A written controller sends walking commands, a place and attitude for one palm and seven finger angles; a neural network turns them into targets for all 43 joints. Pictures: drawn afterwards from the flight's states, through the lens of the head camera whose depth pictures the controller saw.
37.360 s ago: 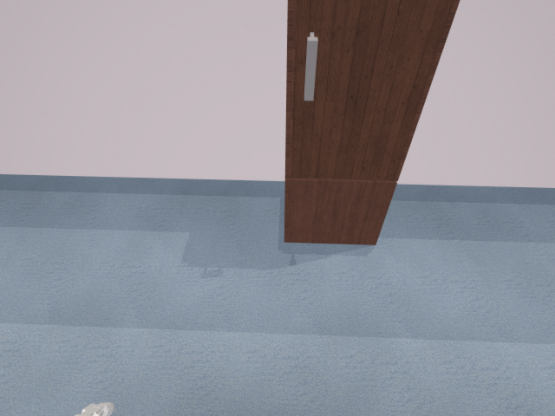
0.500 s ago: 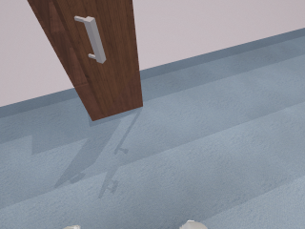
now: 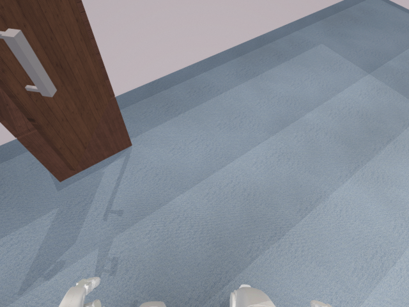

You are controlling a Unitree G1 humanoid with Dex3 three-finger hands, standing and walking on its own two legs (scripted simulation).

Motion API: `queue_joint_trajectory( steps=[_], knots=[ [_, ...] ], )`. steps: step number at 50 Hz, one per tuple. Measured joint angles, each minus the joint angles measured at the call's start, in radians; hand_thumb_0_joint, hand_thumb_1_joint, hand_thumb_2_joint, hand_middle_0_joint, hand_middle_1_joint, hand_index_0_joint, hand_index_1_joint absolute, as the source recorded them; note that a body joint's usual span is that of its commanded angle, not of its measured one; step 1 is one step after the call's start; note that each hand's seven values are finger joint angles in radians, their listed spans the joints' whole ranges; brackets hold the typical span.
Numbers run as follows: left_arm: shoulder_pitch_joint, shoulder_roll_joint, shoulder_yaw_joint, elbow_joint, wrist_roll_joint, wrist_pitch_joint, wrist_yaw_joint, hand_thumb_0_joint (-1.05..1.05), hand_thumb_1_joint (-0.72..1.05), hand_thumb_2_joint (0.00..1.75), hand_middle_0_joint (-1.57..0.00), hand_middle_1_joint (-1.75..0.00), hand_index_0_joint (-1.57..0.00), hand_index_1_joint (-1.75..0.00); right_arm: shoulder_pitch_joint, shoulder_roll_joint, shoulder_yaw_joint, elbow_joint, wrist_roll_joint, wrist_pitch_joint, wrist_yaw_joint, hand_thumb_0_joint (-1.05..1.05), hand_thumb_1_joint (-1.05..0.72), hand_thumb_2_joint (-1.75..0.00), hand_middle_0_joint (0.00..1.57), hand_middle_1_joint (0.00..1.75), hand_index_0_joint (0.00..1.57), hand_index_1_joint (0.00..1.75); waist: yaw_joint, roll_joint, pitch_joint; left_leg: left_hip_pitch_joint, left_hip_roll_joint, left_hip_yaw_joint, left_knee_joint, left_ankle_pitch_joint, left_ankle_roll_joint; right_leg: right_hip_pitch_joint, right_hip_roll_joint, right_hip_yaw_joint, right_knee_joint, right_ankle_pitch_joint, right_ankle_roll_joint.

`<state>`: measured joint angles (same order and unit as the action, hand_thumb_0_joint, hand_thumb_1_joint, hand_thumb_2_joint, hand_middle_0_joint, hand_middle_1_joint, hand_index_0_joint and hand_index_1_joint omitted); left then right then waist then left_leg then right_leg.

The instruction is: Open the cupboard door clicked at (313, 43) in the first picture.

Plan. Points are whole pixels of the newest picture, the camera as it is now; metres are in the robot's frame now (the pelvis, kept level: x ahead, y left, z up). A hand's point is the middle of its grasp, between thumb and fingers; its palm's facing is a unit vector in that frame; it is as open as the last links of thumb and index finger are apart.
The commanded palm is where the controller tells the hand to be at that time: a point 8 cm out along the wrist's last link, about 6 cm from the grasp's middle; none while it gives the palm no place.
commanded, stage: walk to a spot facing it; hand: left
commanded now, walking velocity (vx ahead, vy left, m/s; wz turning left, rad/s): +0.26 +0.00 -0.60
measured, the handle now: (23, 65) +0.56 +0.47 +0.08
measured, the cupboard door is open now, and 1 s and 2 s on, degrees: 46 46 46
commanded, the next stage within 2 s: turn to face it in 1.88 s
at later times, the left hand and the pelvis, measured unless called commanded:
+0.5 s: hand (134, 264) +0.20 +0.18 -0.18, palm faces -0.30 -0.93 -0.19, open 7.4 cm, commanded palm none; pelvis +0.10 +0.00 +0.00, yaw -20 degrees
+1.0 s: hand (233, 176) +0.45 -0.04 -0.16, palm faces -0.55 -0.81 -0.21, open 7.4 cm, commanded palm none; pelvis +0.27 -0.15 +0.00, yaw -32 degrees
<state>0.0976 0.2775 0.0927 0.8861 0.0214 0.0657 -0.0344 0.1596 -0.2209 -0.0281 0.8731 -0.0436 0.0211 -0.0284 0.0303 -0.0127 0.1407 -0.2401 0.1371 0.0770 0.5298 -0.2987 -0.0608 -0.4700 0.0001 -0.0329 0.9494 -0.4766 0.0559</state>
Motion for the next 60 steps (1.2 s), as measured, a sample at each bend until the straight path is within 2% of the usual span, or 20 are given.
queue_joint_trajectory(
  steps=[3, 4, 5, 7, 10, 16, 21, 22, 24, 27, 29, 32, 35, 39, 41, 44, 46, 48, 52, 60],
  knots=[
    [0.011, -0.001, -0.008, -0.012, -0.002, -0.013, -0.01, 0.0, 0.91, 0.9, -0.2, -0.3, -0.19, -0.29, 0.023, -0.019, -0.007, 0.002, 0.005, 0.008, 0.008, 0.0, -0.9, -0.9, 0.2, 0.3, 0.2, 0.3, -0.008, 0.03, -0.007, -0.007, 0.034, 0.037, 0.055, -0.04, -0.022, 0.098, -0.003, -0.035, -0.226, 0.088, -0.018],
    [0.026, 0.006, -0.012, -0.019, 0.0, -0.022, -0.012, 0.0, 0.91, 0.9, -0.2, -0.3, -0.19, -0.29, 0.037, -0.025, -0.01, 0.0, 0.01, 0.012, 0.012, 0.0, -0.9, -0.9, 0.2, 0.3, 0.2, 0.3, -0.01, 0.025, -0.023, -0.029, 0.036, 0.054, 0.109, -0.07, -0.019, 0.137, -0.011, -0.028, -0.324, 0.139, -0.044],
    [0.032, 0.003, -0.012, -0.015, 0.003, -0.033, -0.007, 0.0, 0.9, 0.9, -0.2, -0.3, -0.19, -0.29, 0.033, -0.036, -0.016, 0.006, 0.015, 0.019, 0.015, 0.0, -0.9, -0.9, 0.2, 0.3, 0.2, 0.3, -0.008, 0.033, -0.025, -0.064, 0.035, 0.04, 0.209, -0.156, -0.016, 0.125, -0.003, -0.016, -0.319, 0.174, -0.075],
    [0.045, -0.01, -0.02, -0.006, 0.002, -0.041, 0.006, 0.0, 0.9, 0.89, -0.2, -0.3, -0.19, -0.29, 0.014, -0.055, -0.024, 0.02, 0.023, 0.038, 0.018, 0.0, -0.91, -0.9, 0.2, 0.3, 0.2, 0.3, -0.018, 0.051, -0.01, -0.145, 0.002, -0.026, 0.427, -0.236, -0.007, 0.117, 0.014, 0.002, -0.287, 0.158, -0.094],
    [0.083, -0.026, -0.026, 0.008, 0.005, -0.044, 0.021, 0.0, 0.9, 0.89, -0.2, -0.3, -0.2, -0.29, 0.0, -0.062, -0.031, 0.027, 0.023, 0.037, 0.032, 0.01, -0.91, -0.9, 0.2, 0.3, 0.2, 0.29, -0.022, 0.038, -0.01, -0.231, -0.035, -0.04, 0.565, -0.171, -0.01, 0.151, 0.022, 0.047, -0.358, 0.175, -0.091],
    [0.148, -0.04, -0.033, 0.051, 0.008, -0.057, 0.017, 0.0, 0.9, 0.89, -0.2, -0.3, -0.2, -0.29, -0.012, -0.04, -0.032, 0.009, 0.024, 0.007, 0.043, 0.01, -0.91, -0.9, 0.2, 0.3, 0.2, 0.29, -0.014, -0.015, -0.032, -0.222, -0.074, -0.025, 0.336, -0.095, -0.014, 0.222, 0.025, 0.144, -0.486, 0.224, -0.086],
    [0.189, -0.045, -0.025, 0.072, 0.005, -0.051, 0.007, 0.0, 0.9, 0.89, -0.2, -0.3, -0.2, -0.3, 0.007, -0.027, -0.018, 0.0, 0.025, -0.036, 0.037, 0.01, -0.91, -0.9, 0.2, 0.3, 0.2, 0.29, -0.005, -0.021, -0.071, -0.084, -0.099, -0.018, 0.018, -0.047, 0.006, 0.235, 0.049, 0.196, -0.422, 0.147, -0.069],
    [0.189, -0.048, -0.023, 0.078, 0.002, -0.047, 0.005, 0.0, 0.9, 0.89, -0.2, -0.3, -0.2, -0.3, 0.016, -0.029, -0.016, -0.003, 0.017, -0.053, 0.031, 0.01, -0.91, -0.9, 0.2, 0.3, 0.2, 0.29, -0.014, -0.01, -0.08, -0.08, -0.092, -0.021, 0.003, 0.012, 0.024, 0.204, 0.059, 0.181, -0.331, 0.079, -0.071],
    [0.165, -0.041, -0.017, 0.093, 0.003, -0.035, 0.001, 0.0, 0.9, 0.89, -0.2, -0.3, -0.2, -0.3, 0.035, -0.014, -0.008, 0.002, 0.006, -0.069, 0.02, 0.0, -0.91, -0.9, 0.2, 0.3, 0.2, 0.29, -0.022, -0.017, -0.074, -0.064, -0.087, 0.0, 0.042, 0.012, 0.056, 0.123, 0.045, 0.132, -0.093, 0.003, -0.072],
    [0.113, -0.026, -0.005, 0.088, 0.015, -0.036, -0.012, 0.01, 0.9, 0.89, -0.2, -0.3, -0.2, -0.29, 0.098, 0.012, 0.006, 0.016, -0.002, -0.077, 0.017, 0.0, -0.91, -0.9, 0.2, 0.3, 0.2, 0.29, -0.033, -0.024, -0.075, 0.005, -0.073, 0.024, -0.024, -0.002, 0.061, -0.007, 0.006, 0.058, 0.15, 0.074, -0.063],
    [0.071, -0.021, -0.003, 0.069, 0.016, -0.04, -0.021, 0.01, 0.91, 0.89, -0.2, -0.3, -0.19, -0.29, 0.138, 0.025, 0.013, 0.04, -0.001, -0.08, 0.014, 0.0, -0.91, -0.9, 0.2, 0.3, 0.2, 0.3, -0.033, -0.021, -0.068, 0.054, -0.063, 0.039, -0.088, 0.012, 0.05, -0.076, -0.022, 0.031, 0.2, 0.143, -0.054],
    [0.015, -0.022, -0.01, 0.043, 0.014, -0.045, -0.028, 0.0, 0.91, 0.9, -0.2, -0.3, -0.19, -0.29, 0.192, 0.033, 0.019, 0.079, 0.001, -0.083, 0.011, 0.0, -0.91, -0.9, 0.2, 0.3, 0.2, 0.3, -0.038, -0.01, -0.057, 0.12, -0.048, 0.073, -0.155, 0.012, 0.042, -0.138, -0.05, 0.005, 0.138, 0.212, -0.051],
    [-0.034, -0.028, -0.02, 0.032, 0.013, -0.044, -0.031, 0.0, 0.91, 0.9, -0.19, -0.3, -0.19, -0.29, 0.24, 0.033, 0.019, 0.111, -0.001, -0.079, 0.011, 0.0, -0.91, -0.9, 0.2, 0.3, 0.2, 0.3, -0.059, 0.002, -0.046, 0.181, -0.039, 0.114, -0.185, -0.016, 0.026, -0.139, -0.062, -0.027, -0.027, 0.254, -0.057],
    [-0.087, -0.033, -0.033, 0.028, 0.011, -0.045, -0.031, 0.0, 0.91, 0.9, -0.19, -0.3, -0.19, -0.29, 0.297, 0.025, 0.017, 0.151, -0.003, -0.067, 0.014, 0.0, -0.91, -0.9, 0.2, 0.3, 0.2, 0.3, -0.099, 0.019, -0.036, 0.249, -0.017, 0.159, -0.157, -0.094, -0.009, -0.059, -0.036, -0.077, -0.242, 0.237, -0.089],
    [-0.099, -0.031, -0.038, 0.018, 0.012, -0.067, -0.029, 0.0, 0.91, 0.9, -0.19, -0.3, -0.19, -0.29, 0.33, 0.028, 0.018, 0.175, 0.005, -0.058, 0.017, 0.0, -0.91, -0.9, 0.2, 0.3, 0.2, 0.3, -0.106, 0.013, -0.038, 0.231, 0.004, 0.163, -0.021, -0.161, -0.02, 0.028, -0.019, -0.087, -0.338, 0.25, -0.126],
    [-0.085, -0.048, -0.035, 0.014, -0.002, -0.103, -0.002, 0.0, 0.91, 0.9, -0.2, -0.3, -0.19, -0.29, 0.287, 0.025, 0.013, 0.206, 0.027, -0.023, 0.023, 0.01, -0.91, -0.9, 0.2, 0.3, 0.2, 0.3, -0.098, 0.016, -0.017, 0.039, -0.005, 0.043, 0.492, -0.209, 0.01, 0.052, 0.003, -0.077, -0.274, 0.209, -0.146],
    [-0.05, -0.062, -0.041, 0.027, -0.008, -0.102, 0.012, 0.0, 0.91, 0.89, -0.2, -0.3, -0.19, -0.29, 0.237, 0.023, 0.004, 0.201, 0.027, -0.018, 0.024, 0.01, -0.91, -0.9, 0.2, 0.3, 0.2, 0.29, -0.102, 0.021, -0.016, -0.085, -0.01, 0.001, 0.651, -0.147, 0.015, 0.109, 0.019, -0.072, -0.325, 0.196, -0.142],
    [-0.006, -0.075, -0.046, 0.051, -0.008, -0.103, 0.022, 0.0, 0.91, 0.89, -0.2, -0.3, -0.19, -0.29, 0.182, 0.025, -0.002, 0.178, 0.022, -0.022, 0.025, 0.01, -0.91, -0.9, 0.2, 0.3, 0.2, 0.29, -0.099, 0.015, -0.025, -0.178, -0.003, -0.007, 0.644, -0.098, 0.012, 0.166, 0.032, -0.058, -0.405, 0.217, -0.137],
    [0.075, -0.082, -0.029, 0.103, -0.012, -0.117, 0.036, -0.01, 0.94, 0.89, -0.2, -0.3, -0.2, -0.29, 0.093, 0.037, -0.01, 0.125, 0.017, -0.037, 0.034, 0.01, -0.91, -0.9, 0.2, 0.3, 0.2, 0.29, -0.078, 0.001, -0.053, -0.286, 0.007, -0.012, 0.467, -0.012, 0.002, 0.263, 0.047, -0.03, -0.533, 0.235, -0.149],
    [0.225, -0.076, -0.039, 0.192, -0.005, -0.138, 0.035, -0.01, 0.93, 0.89, -0.2, -0.3, -0.2, -0.29, -0.05, 0.038, -0.016, 0.1, 0.02, -0.038, 0.055, 0.0, -0.91, -0.9, 0.19, 0.3, 0.19, 0.29, -0.002, 0.008, -0.083, -0.299, -0.03, 0.004, 0.212, 0.082, 0.015, 0.446, 0.06, 0.002, -0.633, 0.164, -0.128]
  ],
)
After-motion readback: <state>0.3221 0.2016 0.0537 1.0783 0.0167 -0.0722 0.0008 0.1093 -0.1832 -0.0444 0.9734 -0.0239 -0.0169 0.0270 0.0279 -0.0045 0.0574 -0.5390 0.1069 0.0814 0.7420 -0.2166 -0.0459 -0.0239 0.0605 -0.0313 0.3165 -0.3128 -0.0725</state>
